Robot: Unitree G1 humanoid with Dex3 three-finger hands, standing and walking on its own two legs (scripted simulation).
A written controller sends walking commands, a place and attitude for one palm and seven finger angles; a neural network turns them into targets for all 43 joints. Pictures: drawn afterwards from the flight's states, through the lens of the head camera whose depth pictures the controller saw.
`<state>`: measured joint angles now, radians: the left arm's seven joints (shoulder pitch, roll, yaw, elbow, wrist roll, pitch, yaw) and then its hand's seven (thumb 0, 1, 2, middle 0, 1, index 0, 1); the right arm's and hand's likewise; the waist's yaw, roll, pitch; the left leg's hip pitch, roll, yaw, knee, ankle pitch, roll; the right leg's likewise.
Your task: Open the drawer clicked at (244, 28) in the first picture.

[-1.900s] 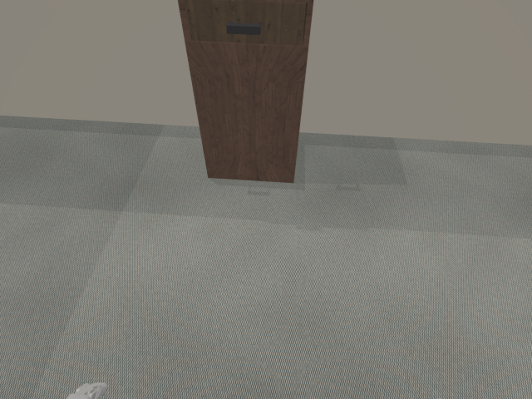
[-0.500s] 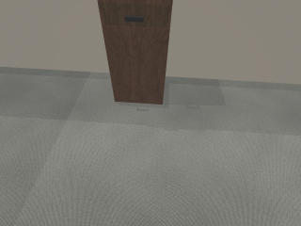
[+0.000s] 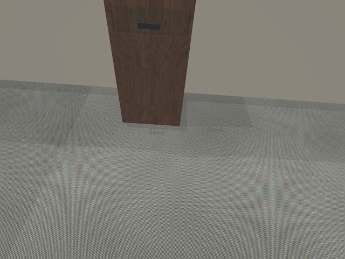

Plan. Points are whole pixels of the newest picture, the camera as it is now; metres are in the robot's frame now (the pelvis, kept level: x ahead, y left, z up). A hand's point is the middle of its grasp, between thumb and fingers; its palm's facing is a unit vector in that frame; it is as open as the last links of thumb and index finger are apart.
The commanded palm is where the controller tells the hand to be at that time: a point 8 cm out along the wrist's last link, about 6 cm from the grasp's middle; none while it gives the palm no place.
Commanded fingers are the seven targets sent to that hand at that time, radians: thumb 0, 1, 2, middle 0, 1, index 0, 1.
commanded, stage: walk to a spot facing it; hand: left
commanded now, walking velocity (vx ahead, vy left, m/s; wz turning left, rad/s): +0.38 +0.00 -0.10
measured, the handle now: (149, 23) +1.21 +0.19 +0.04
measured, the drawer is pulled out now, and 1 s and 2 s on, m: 0.00 0.00 0.00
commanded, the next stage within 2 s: take the last steps up to it in 0.56 s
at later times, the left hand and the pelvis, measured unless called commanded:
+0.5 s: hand (124, 223) +0.26 +0.15 -0.18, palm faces +0.00 -0.98 -0.19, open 7.2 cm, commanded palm none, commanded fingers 0.00 0.90 0.90 -0.20 -0.30 -0.20 -0.30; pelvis +0.20 -0.03 +0.00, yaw +0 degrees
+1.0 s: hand (123, 172) +0.42 +0.19 -0.16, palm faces -0.01 -0.99 -0.17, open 7.3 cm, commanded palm none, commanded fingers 0.00 0.90 0.90 -0.20 -0.30 -0.20 -0.30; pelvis +0.39 +0.01 +0.02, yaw -1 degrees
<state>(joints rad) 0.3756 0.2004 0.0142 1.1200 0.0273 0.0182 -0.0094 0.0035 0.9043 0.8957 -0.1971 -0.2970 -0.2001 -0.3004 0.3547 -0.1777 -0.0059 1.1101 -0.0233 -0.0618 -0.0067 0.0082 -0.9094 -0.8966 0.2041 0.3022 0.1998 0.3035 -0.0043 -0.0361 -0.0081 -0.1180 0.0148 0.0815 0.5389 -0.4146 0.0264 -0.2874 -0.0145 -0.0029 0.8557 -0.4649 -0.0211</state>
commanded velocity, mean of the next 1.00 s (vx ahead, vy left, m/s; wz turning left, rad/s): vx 0.32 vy -0.01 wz -0.01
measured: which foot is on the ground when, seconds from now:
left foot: down 0.00-0.30, up 0.32-0.62, down 0.64-1.00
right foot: up 0.00-0.26, down 0.28-0.64, up 0.66-1.00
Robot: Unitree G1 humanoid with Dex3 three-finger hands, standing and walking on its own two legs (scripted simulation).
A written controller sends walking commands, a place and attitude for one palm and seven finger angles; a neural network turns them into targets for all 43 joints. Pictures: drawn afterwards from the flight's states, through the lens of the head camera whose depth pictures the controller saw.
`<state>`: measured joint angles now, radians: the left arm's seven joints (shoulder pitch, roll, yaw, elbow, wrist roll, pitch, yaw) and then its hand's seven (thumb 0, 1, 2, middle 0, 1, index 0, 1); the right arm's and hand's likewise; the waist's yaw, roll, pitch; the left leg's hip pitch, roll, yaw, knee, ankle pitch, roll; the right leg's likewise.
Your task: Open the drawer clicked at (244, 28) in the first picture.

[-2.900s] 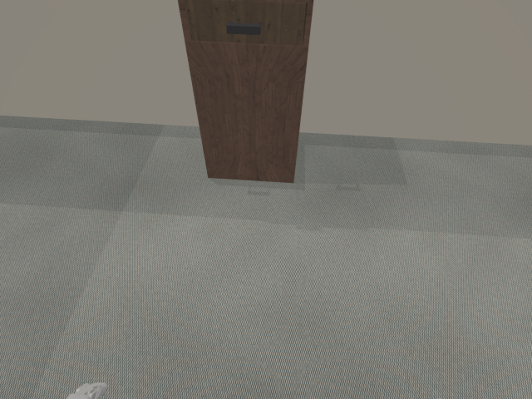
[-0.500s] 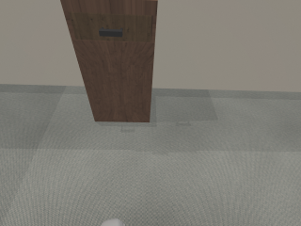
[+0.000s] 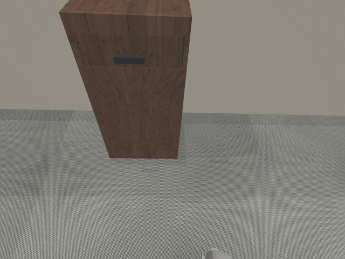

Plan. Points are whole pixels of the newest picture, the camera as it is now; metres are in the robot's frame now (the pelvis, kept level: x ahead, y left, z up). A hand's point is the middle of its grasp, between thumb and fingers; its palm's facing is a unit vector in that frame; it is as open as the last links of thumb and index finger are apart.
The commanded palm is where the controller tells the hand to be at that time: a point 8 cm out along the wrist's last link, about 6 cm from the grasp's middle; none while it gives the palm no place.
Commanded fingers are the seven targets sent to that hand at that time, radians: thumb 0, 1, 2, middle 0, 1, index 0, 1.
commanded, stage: take the last steps up to it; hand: left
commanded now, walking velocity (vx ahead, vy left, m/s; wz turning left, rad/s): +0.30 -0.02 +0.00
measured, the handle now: (129, 56) +0.82 +0.20 +0.02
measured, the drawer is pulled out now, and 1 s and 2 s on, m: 0.00 0.00 0.00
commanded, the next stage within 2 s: come to a stop and stand still in 0.60 s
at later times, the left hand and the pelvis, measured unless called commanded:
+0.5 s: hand out of the picture +0.14 +0.14 -0.20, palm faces +0.11 -0.99 -0.12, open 7.3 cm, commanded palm none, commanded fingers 0.00 0.90 0.90 -0.20 -0.30 -0.20 -0.30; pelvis +0.18 -0.01 -0.01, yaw +2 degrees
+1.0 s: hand (125, 190) +0.35 +0.16 -0.18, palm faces +0.04 -0.97 -0.25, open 7.3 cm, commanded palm none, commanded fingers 0.00 0.90 0.90 -0.20 -0.30 -0.20 -0.30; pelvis +0.29 -0.02 -0.01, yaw +3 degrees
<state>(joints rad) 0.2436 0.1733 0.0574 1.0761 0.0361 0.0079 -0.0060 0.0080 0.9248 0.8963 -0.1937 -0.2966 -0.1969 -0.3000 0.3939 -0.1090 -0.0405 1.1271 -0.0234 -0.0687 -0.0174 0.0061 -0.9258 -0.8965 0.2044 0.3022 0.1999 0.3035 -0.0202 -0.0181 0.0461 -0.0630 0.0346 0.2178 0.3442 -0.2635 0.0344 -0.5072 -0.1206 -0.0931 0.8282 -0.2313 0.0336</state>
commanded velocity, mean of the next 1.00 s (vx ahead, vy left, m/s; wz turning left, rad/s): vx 0.08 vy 0.02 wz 0.01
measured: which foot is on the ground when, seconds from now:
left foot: down 0.00-0.14, up 0.16-0.50, down 0.52-0.92, up 0.94-1.00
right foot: up 0.00-0.12, down 0.14-0.52, up 0.54-0.84, down 0.86-1.00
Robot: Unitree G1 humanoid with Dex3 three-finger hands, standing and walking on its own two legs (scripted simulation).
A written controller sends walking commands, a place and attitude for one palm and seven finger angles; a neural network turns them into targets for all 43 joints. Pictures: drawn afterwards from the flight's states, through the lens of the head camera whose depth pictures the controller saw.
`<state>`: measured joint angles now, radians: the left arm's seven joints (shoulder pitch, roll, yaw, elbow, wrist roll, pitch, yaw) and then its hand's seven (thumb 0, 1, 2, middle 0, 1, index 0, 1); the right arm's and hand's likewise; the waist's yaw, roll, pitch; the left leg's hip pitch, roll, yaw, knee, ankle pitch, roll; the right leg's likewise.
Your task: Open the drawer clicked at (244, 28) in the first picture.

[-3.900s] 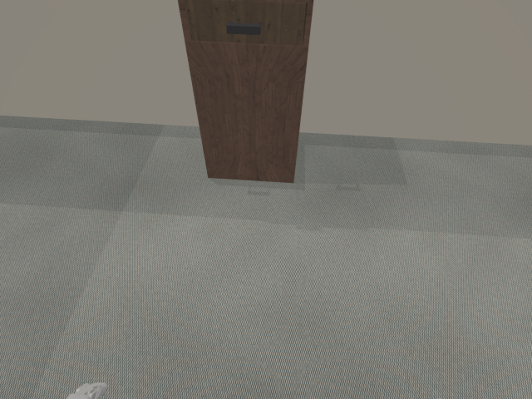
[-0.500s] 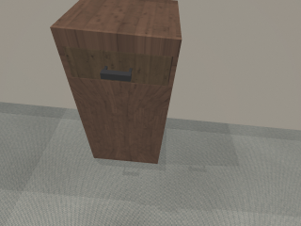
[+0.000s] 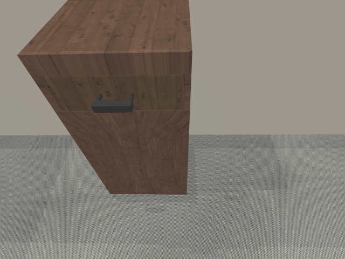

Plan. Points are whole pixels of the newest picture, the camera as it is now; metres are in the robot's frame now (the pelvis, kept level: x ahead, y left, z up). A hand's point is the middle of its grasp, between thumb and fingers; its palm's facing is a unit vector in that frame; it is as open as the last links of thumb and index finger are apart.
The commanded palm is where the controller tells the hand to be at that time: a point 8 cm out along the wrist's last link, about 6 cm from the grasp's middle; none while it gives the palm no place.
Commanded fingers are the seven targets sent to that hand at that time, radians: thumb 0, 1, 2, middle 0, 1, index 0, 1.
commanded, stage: come to a stop and stand still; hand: left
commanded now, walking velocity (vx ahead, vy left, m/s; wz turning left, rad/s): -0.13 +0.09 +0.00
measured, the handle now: (114, 101) +0.55 +0.20 +0.04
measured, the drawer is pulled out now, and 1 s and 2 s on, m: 0.00 0.00 0.00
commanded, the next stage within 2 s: look again from close up in 0.76 s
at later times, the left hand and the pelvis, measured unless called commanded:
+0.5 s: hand out of the picture -0.01 +0.21 -0.17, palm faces +0.02 -0.97 -0.24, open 7.4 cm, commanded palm none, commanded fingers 0.00 0.90 0.90 -0.20 -0.30 -0.20 -0.30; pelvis -0.03 +0.02 +0.01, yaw -1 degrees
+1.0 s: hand out of the picture -0.02 +0.19 -0.17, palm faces -0.01 -0.98 -0.21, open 7.3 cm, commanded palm none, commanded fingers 0.00 0.90 0.90 -0.20 -0.30 -0.20 -0.30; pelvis -0.04 +0.01 +0.00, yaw +0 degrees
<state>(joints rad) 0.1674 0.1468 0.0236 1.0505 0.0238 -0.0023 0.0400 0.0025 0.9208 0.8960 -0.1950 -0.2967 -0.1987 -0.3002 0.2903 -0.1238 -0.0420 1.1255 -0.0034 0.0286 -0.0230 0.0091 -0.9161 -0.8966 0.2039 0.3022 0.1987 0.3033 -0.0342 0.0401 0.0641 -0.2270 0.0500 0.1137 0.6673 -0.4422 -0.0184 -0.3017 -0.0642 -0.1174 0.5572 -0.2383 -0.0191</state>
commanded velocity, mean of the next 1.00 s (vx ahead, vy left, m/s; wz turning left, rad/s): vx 0.00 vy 0.00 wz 0.00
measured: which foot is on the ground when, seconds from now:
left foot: up 0.00-0.16, down 0.18-1.00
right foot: down 0.00-0.20, up 0.22-0.44, down 0.46-1.00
